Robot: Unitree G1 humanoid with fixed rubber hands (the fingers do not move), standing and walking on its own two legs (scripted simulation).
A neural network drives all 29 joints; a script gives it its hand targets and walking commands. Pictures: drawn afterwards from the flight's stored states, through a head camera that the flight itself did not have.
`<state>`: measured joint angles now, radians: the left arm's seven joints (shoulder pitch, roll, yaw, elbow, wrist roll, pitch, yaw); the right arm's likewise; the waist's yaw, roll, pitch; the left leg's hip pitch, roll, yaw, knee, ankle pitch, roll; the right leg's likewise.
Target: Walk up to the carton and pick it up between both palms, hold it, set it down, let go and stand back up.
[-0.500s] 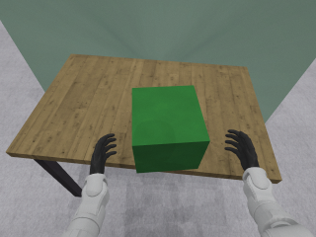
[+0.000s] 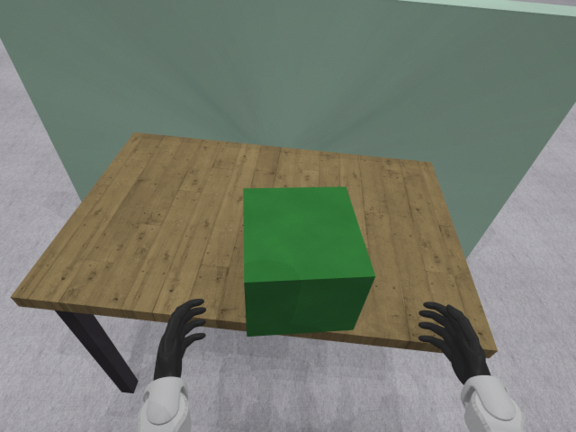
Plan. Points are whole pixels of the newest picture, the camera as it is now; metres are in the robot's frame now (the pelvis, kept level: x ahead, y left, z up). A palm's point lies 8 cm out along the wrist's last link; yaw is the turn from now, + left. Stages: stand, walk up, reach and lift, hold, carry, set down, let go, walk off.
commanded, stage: set down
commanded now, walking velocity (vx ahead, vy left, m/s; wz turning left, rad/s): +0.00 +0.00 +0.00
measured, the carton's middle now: (298, 259) +0.44 -0.01 -0.06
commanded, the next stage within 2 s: none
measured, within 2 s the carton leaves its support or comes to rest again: neither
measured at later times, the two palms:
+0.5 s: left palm (164, 385) +0.19 +0.18 -0.04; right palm (471, 397) +0.18 -0.25 -0.02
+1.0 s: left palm (146, 394) +0.19 +0.20 -0.05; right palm (455, 406) +0.18 -0.23 -0.03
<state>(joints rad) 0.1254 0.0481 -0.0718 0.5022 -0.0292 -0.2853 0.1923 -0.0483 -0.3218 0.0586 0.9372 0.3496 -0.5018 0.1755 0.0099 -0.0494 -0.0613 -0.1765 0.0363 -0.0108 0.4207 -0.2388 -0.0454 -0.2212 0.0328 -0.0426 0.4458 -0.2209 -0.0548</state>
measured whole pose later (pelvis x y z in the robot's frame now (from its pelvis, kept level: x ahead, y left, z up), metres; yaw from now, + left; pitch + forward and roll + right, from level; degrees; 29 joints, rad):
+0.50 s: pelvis +0.02 +0.01 +0.00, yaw -2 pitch -3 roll +0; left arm 0.32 0.04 -0.05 0.36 0.03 -0.22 0.18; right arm 0.23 -0.31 0.05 0.65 0.29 -0.45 0.16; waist 0.02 -0.06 0.00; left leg -0.05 0.04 0.02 0.35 -0.25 -0.04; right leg -0.12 0.04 -0.01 0.40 -0.23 -0.05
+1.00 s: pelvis +0.02 +0.02 +0.01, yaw -2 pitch -3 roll +0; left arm 0.30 0.09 -0.04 0.41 0.03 -0.13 0.14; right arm 0.24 -0.26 0.01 0.67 0.18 -0.36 0.13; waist 0.03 -0.05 0.02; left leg -0.03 0.03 0.02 0.34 -0.24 -0.02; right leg -0.08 0.04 0.00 0.35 -0.21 -0.03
